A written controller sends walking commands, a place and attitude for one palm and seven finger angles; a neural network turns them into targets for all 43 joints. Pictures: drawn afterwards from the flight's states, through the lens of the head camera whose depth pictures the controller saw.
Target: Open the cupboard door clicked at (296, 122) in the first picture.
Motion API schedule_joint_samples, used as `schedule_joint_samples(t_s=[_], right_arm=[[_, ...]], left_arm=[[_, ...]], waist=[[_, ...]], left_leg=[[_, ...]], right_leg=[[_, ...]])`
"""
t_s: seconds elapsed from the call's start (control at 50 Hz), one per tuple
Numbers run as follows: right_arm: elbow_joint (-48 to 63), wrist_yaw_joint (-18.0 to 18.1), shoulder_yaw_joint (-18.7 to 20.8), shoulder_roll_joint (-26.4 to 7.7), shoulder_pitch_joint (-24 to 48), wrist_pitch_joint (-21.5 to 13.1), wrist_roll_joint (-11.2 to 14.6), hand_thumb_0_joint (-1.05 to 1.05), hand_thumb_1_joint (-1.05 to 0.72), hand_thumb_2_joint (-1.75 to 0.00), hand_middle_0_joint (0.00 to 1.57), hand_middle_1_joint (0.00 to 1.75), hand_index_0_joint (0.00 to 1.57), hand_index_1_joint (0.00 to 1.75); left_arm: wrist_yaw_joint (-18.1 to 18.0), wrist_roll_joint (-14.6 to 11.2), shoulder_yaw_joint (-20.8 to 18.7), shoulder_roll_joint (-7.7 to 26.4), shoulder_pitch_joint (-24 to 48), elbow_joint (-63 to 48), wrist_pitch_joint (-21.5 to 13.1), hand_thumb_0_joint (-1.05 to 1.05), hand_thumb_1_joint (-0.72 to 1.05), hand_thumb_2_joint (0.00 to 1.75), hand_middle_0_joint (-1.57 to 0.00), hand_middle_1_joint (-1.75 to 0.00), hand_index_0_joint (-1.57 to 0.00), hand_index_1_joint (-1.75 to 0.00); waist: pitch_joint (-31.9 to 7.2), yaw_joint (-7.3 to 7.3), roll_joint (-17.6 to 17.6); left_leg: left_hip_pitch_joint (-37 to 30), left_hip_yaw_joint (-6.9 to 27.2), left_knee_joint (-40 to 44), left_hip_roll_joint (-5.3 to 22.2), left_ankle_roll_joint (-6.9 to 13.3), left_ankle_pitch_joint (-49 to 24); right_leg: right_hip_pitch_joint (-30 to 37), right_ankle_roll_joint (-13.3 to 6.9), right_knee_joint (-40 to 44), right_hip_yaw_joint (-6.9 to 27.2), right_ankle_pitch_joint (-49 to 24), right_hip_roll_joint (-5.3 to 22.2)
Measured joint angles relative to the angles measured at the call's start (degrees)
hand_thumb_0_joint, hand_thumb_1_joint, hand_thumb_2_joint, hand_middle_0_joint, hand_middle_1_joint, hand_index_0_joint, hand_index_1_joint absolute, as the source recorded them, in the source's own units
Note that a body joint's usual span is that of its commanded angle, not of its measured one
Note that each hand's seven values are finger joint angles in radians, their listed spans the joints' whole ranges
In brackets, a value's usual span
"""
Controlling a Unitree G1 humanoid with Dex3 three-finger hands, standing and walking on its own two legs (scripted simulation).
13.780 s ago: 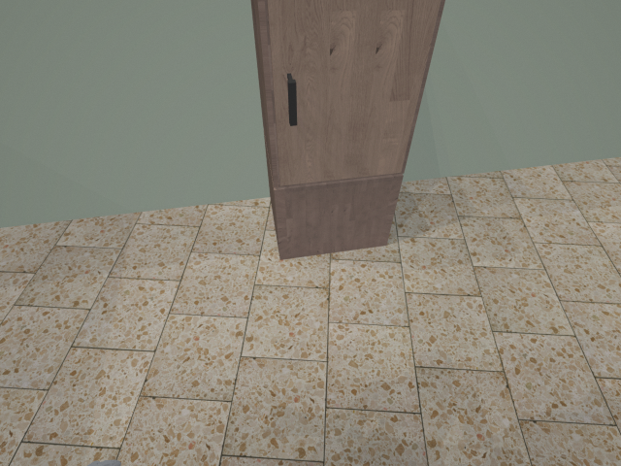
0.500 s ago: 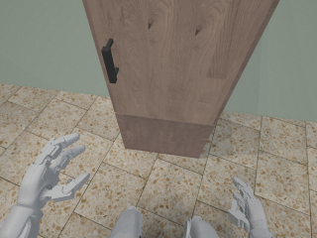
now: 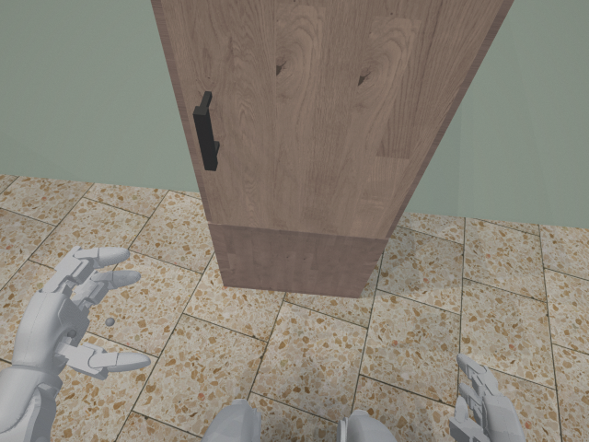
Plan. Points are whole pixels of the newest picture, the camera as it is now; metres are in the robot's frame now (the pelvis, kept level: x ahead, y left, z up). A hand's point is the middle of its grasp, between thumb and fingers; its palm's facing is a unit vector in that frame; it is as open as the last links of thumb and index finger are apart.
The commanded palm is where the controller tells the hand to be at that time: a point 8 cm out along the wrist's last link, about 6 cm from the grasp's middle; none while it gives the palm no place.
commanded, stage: raise the hand with hooked fingers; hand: left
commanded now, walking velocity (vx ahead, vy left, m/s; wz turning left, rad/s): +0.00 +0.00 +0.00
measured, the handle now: (209, 132) +0.57 +0.18 +0.05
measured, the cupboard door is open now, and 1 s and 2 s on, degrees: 0 0 0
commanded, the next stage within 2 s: move the hooked fingers beside the handle in 0.96 s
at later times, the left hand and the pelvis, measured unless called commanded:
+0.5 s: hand (78, 271) +0.30 +0.28 +0.07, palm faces -0.01 -1.00 -0.05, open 13.9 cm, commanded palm +0.27 +0.33 +0.07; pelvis +0.01 +0.01 +0.01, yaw +0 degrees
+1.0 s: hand (95, 272) +0.30 +0.26 +0.07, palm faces -0.01 -1.00 -0.05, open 13.9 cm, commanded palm +0.27 +0.31 +0.07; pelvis +0.01 -0.01 +0.01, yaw +0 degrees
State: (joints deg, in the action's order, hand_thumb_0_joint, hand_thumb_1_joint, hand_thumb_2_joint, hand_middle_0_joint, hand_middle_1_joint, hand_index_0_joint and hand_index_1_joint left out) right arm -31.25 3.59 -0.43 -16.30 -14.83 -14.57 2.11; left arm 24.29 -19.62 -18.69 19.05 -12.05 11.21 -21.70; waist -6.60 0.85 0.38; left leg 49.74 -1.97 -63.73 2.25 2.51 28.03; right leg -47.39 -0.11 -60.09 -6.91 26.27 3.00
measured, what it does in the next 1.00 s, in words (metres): stands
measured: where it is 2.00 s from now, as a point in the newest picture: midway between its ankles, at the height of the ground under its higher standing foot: outside the picture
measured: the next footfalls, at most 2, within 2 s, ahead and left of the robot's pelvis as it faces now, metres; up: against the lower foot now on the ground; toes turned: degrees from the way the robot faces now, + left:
none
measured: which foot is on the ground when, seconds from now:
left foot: down 0.00-1.00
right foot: down 0.00-1.00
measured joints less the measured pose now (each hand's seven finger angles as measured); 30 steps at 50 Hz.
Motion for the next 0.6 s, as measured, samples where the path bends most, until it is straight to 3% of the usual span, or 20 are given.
schedule_joint_samples(t_s=[0.3, 0.6], right_arm=[[0.89, -0.29, -2.95, 1.25, 0.28, 1.16, -0.36, 0.01, -0.9, -0.9, 0.2, 0.3, 0.21, 0.3], [-0.12, -0.24, -1.8, -0.47, -2.25, 2.48, -0.11, 0.01, -0.9, -0.9, 0.2, 0.3, 0.21, 0.3]], left_arm=[[3.68, -0.26, -3.13, 3.22, 7.61, 5.67, 3.69, -0.01, -0.47, 0.31, -0.3, -1.19, -0.3, -1.18], [7.1, -1.53, -6.6, 6.15, 13.23, 12.34, 4.76, -0.01, -0.49, 0.3, -0.3, -1.2, -0.3, -1.2]], waist=[[0.35, -1.17, 0.64], [0.52, 0.17, 0.64]], left_leg=[[-2.0, 0.08, 2.05, -0.38, 0.57, -0.33], [-3.05, -0.64, 4.21, -0.01, 0.44, -0.91]], right_leg=[[2.52, 0.7, 2.97, -0.08, -0.86, 0.08], [3.06, 0.68, 4.96, 0.67, -1.68, -0.46]])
